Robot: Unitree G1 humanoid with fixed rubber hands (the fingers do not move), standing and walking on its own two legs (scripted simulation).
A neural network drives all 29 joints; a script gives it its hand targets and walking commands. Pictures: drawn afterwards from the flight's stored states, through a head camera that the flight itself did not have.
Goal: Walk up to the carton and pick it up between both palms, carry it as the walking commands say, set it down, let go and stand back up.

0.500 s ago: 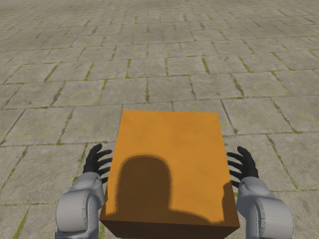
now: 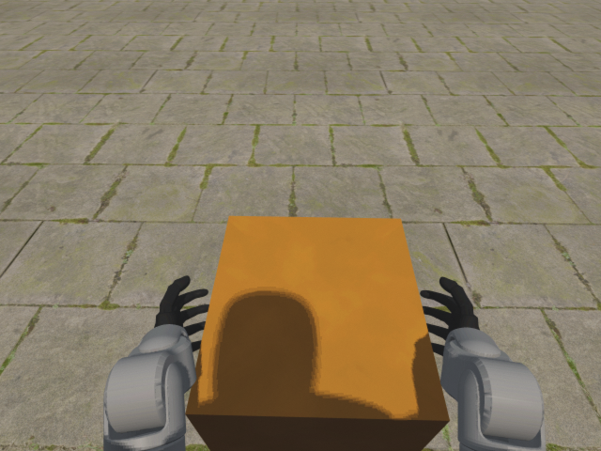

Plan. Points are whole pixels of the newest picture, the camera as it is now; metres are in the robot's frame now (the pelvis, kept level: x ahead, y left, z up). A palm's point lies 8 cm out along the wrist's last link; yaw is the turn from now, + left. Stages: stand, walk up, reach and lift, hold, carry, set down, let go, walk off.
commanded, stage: carry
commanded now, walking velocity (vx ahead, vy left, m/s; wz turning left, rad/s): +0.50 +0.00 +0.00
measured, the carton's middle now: (313, 331) +0.31 +0.01 +0.01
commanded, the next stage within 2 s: none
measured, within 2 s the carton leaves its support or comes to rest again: neither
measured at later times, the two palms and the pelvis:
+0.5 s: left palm (206, 194) +0.52 +0.20 +0.08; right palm (400, 205) +0.51 -0.14 +0.08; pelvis +0.27 +0.03 +0.00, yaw +0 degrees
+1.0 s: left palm (251, 101) +0.84 +0.16 +0.10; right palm (391, 99) +0.88 -0.17 +0.10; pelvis +0.62 -0.03 +0.02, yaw +5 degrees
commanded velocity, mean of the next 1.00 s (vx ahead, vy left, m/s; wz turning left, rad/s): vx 0.50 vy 0.00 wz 0.00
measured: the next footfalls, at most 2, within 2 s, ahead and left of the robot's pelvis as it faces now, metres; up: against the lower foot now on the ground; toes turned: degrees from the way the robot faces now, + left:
right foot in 0.10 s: +0.07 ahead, -0.10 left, +0.00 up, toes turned -11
left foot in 0.32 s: +0.21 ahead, +0.12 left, +0.00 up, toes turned +13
